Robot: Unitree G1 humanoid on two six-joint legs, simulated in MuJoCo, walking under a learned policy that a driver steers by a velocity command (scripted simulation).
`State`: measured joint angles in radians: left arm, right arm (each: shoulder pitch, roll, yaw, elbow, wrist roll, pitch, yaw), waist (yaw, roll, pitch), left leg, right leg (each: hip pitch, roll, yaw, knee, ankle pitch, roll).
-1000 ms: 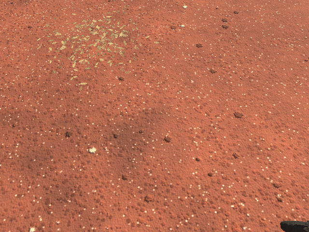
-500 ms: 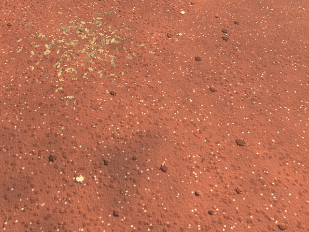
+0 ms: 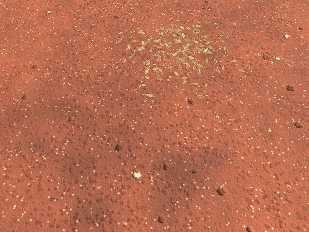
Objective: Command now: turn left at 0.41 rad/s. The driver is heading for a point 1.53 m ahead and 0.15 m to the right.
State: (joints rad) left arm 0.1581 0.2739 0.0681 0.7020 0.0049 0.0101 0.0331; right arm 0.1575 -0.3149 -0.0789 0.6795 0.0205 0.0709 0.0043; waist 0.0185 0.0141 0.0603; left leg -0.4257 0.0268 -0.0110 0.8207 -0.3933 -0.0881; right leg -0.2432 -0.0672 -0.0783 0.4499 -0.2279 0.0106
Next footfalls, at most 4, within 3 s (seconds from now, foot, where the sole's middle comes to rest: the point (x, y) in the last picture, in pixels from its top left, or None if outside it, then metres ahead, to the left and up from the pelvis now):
0.08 left None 0.04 0.13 -0.78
0.44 right None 0.04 -0.11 -0.78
2.30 left None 0.42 0.15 -0.78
2.82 right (184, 166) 0.75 -0.08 -0.78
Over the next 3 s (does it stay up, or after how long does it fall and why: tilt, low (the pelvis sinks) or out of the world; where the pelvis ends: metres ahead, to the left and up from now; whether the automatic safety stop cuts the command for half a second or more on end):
stays up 0.66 0.00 0.00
